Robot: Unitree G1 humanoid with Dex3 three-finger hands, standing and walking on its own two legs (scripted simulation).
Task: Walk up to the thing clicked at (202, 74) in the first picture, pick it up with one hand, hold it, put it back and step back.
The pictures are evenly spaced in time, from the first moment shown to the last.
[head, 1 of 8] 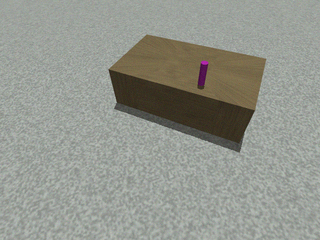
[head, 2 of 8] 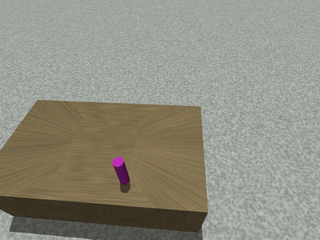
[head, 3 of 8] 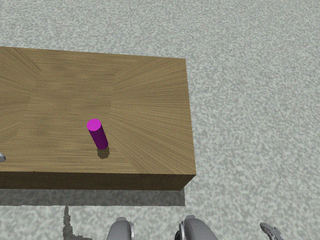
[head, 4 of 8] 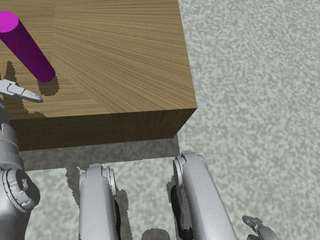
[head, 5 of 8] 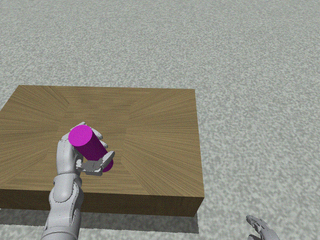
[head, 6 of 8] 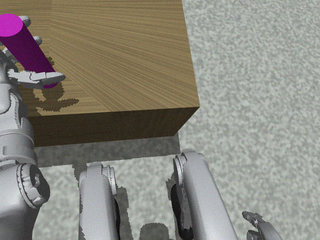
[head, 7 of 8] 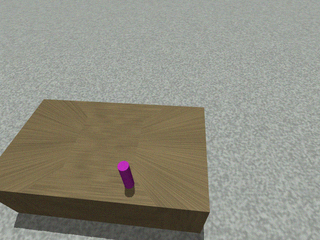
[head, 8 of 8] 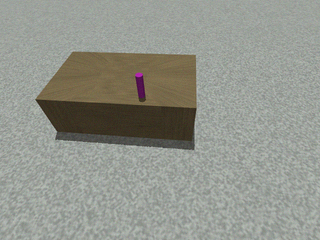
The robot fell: no
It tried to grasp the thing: yes
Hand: left
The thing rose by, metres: 0.35
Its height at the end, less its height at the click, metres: +0.00
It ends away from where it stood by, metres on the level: 0.03
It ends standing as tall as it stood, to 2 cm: yes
